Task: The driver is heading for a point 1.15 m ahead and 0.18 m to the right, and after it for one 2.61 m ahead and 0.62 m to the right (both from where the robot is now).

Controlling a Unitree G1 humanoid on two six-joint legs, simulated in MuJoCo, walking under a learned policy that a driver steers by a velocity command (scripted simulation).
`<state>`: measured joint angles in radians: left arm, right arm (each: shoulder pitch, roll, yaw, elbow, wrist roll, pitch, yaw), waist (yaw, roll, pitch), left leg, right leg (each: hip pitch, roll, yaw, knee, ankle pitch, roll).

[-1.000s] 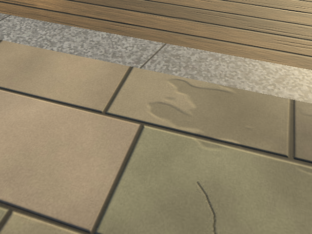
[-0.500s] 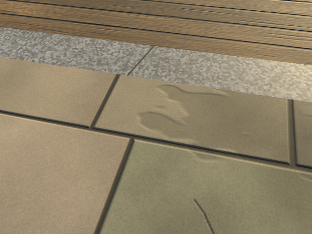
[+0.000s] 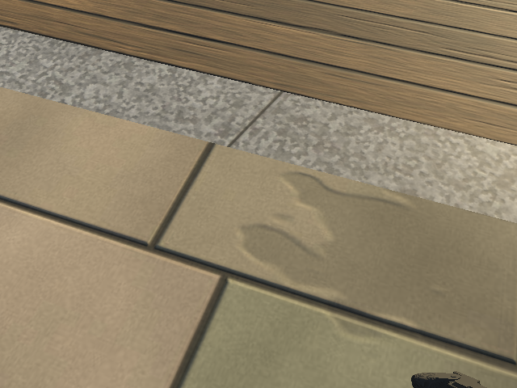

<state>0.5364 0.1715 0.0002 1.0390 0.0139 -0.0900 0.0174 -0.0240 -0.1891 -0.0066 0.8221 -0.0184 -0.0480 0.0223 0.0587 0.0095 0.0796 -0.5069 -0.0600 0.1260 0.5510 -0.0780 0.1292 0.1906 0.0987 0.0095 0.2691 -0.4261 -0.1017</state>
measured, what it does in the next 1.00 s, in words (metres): walks ahead: left foot, then right foot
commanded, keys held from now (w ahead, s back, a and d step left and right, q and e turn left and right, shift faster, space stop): w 1.00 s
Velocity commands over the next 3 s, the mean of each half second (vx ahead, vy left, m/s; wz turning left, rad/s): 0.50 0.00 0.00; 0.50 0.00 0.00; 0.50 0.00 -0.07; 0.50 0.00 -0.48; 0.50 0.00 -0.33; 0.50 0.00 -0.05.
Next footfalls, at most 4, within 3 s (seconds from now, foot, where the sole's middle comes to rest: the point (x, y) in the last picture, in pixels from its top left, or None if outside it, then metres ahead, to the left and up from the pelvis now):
0.02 left None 0.18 0.05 -0.76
0.58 right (334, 370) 0.48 -0.11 -0.76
1.14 left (268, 263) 0.77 0.06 -0.76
1.72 right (326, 189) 1.05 -0.11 -0.76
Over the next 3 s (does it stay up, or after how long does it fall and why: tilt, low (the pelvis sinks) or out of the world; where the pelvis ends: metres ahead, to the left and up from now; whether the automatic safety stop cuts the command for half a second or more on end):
stays up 1.53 -0.34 -0.12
